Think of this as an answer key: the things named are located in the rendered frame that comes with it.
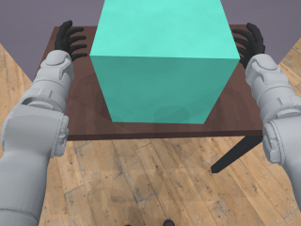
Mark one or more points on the right robot hand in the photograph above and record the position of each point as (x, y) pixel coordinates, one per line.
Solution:
(253, 43)

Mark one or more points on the robot left forearm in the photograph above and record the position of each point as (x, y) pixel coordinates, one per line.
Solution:
(49, 90)

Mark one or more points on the left robot hand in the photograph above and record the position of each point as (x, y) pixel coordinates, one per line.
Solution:
(64, 40)

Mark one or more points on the robot right forearm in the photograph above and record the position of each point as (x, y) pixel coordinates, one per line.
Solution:
(271, 89)

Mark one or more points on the table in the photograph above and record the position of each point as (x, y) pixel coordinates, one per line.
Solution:
(235, 113)

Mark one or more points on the robot right upper arm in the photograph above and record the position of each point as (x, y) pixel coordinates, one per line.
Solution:
(281, 143)

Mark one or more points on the carton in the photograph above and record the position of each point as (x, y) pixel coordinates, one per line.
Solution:
(163, 61)

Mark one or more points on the robot left upper arm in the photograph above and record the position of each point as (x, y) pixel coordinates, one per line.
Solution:
(34, 136)

